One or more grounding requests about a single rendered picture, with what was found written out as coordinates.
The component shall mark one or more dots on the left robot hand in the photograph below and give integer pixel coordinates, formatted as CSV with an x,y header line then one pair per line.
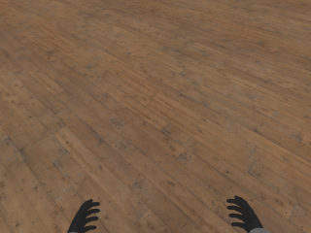
x,y
81,219

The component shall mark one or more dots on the right robot hand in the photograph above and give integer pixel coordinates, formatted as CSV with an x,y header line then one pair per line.
x,y
251,221

